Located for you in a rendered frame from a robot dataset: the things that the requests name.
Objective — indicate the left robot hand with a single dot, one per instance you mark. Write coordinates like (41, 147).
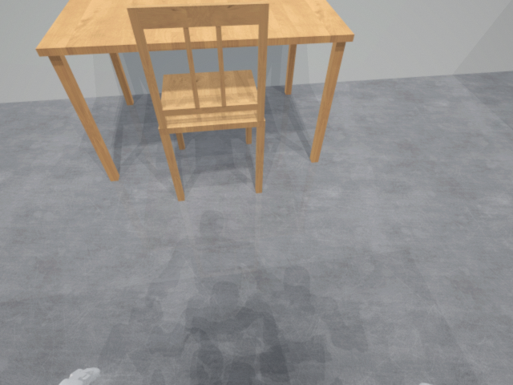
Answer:
(82, 377)

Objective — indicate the table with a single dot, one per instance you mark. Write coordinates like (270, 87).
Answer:
(87, 27)

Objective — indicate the chair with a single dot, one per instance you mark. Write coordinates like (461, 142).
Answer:
(206, 101)

